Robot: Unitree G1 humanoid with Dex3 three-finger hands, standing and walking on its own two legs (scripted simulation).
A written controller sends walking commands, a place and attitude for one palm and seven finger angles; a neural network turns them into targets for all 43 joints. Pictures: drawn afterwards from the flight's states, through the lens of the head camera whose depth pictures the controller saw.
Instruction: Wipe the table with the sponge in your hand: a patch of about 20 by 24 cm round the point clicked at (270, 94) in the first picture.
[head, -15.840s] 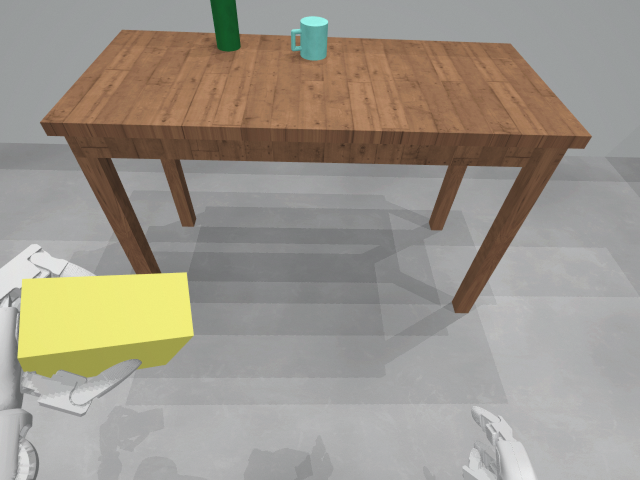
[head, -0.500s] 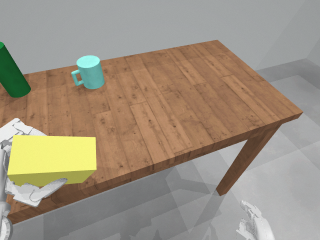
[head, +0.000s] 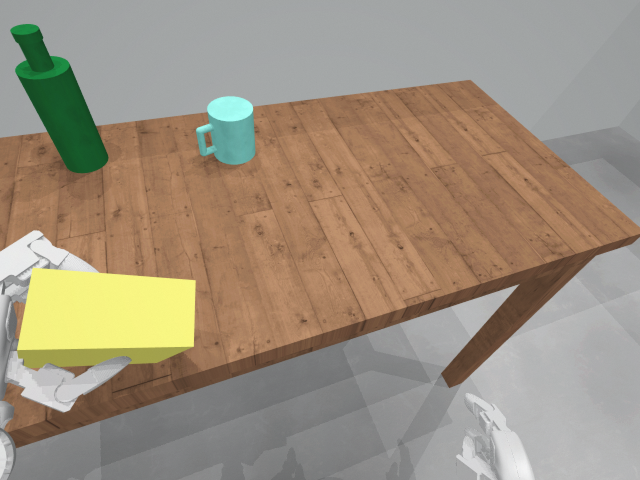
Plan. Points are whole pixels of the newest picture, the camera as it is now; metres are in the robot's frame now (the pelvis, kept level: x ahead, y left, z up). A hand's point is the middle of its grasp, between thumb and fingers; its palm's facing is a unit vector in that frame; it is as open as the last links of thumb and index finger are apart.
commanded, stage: come to a stop and stand still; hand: left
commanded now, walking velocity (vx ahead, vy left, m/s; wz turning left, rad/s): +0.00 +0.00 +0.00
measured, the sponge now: (130, 325) +0.23 +0.21 +0.12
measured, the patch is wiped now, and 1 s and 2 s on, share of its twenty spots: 0.00 0.00 0.00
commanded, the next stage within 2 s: look again from close up in 0.44 s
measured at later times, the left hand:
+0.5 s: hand (22, 302) +0.22 +0.29 +0.16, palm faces +0.41 -0.82 -0.41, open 10.1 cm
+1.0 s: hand (93, 302) +0.23 +0.23 +0.16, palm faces +0.38 -0.84 -0.38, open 10.1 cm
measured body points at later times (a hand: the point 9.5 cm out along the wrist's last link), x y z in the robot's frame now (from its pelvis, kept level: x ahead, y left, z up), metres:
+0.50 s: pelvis +0.00 +0.03 +0.01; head +0.03 +0.06 +0.45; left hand +0.19 +0.33 +0.18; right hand +0.19 -0.19 -0.06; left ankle +0.06 +0.07 -0.74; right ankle -0.02 -0.11 -0.73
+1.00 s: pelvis +0.01 -0.01 +0.01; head +0.03 +0.00 +0.46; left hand +0.20 +0.28 +0.18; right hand +0.20 -0.24 -0.07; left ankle +0.06 +0.07 -0.74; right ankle -0.02 -0.11 -0.74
